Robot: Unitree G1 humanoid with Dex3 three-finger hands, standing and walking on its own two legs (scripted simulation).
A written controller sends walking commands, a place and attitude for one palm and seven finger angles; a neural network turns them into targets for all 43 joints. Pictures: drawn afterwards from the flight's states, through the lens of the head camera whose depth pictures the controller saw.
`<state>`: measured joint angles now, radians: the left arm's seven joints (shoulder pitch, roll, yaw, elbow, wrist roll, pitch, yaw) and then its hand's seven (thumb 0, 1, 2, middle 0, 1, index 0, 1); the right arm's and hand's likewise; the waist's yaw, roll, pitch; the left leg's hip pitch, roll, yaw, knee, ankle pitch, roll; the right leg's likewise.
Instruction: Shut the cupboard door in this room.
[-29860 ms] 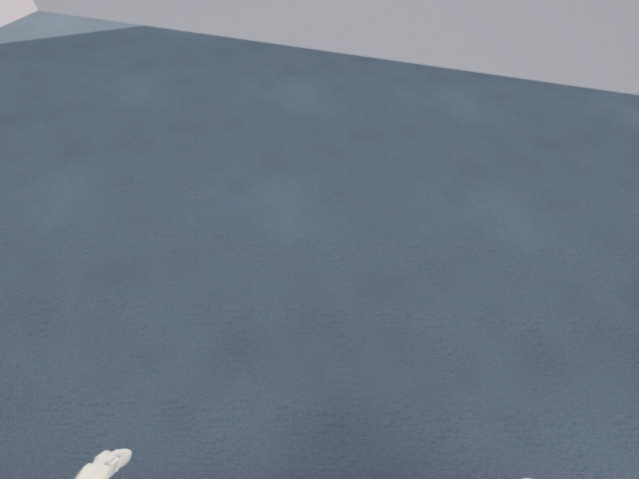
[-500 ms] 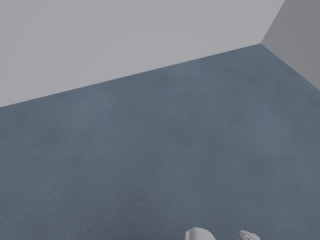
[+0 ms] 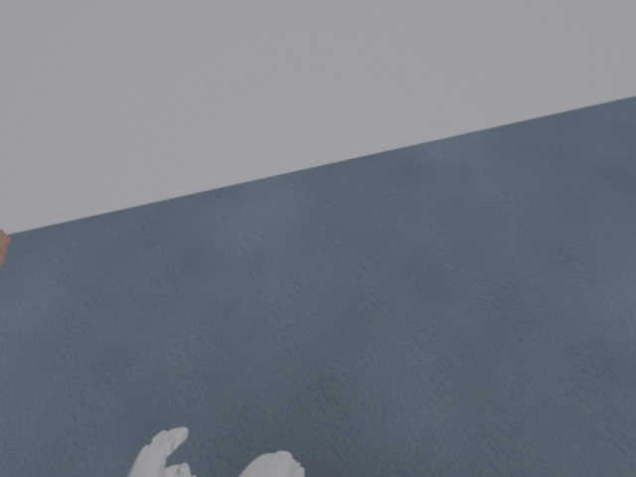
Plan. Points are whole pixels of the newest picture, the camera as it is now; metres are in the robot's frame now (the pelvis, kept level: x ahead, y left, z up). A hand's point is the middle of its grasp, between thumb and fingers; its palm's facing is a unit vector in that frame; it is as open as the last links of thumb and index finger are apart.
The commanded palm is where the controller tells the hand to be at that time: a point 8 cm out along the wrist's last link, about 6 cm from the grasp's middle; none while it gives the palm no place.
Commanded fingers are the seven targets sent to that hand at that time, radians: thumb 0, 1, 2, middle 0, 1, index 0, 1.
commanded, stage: walk to a spot facing it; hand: left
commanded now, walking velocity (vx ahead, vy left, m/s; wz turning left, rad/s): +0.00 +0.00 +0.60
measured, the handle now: out of the picture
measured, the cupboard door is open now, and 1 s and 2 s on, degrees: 82 82 82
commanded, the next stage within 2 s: turn to face it in 1.90 s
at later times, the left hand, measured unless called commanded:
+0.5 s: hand out of the picture -0.11 +0.28 -0.19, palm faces +0.38 -0.89 -0.25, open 7.4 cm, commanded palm none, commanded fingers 0.00 0.90 0.90 -0.20 -0.30 -0.20 -0.30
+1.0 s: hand (103, 402) +0.27 +0.37 -0.17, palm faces +0.40 -0.90 -0.18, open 7.4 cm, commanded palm none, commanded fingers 0.00 0.90 0.90 -0.20 -0.30 -0.20 -0.30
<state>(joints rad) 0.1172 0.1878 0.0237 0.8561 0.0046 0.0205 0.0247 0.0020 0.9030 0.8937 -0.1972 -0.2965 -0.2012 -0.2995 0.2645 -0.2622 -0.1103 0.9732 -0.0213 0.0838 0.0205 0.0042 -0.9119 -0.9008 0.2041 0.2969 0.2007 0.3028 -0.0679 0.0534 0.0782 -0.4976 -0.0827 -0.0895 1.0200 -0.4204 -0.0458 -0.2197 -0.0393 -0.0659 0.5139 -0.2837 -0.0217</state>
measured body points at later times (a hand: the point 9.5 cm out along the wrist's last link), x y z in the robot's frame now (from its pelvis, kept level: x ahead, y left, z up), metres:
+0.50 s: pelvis +0.01 +0.08 -0.01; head +0.02 +0.12 +0.44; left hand -0.13 +0.33 -0.17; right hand +0.24 -0.12 -0.11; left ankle -0.05 +0.15 -0.74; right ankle +0.00 -0.09 -0.69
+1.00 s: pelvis +0.21 +0.16 -0.03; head +0.25 +0.17 +0.42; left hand +0.25 +0.42 -0.16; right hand +0.19 -0.09 -0.17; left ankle -0.02 +0.16 -0.69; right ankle +0.34 +0.13 -0.74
